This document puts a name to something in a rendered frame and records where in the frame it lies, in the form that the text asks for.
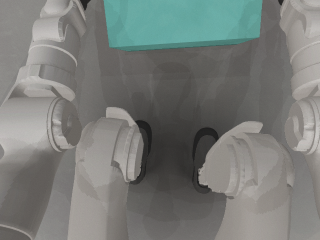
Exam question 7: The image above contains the robot right thigh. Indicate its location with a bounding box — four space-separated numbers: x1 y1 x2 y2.
214 132 293 240

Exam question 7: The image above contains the robot right forearm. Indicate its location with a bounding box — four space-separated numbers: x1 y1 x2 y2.
279 0 320 101

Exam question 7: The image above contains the left robot upper arm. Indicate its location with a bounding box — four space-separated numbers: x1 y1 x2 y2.
0 96 82 240

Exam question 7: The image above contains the left robot hand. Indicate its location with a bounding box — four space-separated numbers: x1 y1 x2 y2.
80 0 90 11

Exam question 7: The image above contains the right robot shin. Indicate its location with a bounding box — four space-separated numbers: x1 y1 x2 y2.
198 121 295 194

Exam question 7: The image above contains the right robot upper arm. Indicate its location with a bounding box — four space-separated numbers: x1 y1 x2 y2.
284 96 320 219

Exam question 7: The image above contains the robot left forearm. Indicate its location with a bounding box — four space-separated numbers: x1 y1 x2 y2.
0 0 87 108

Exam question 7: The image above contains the carton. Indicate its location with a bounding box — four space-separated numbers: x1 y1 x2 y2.
103 0 263 52

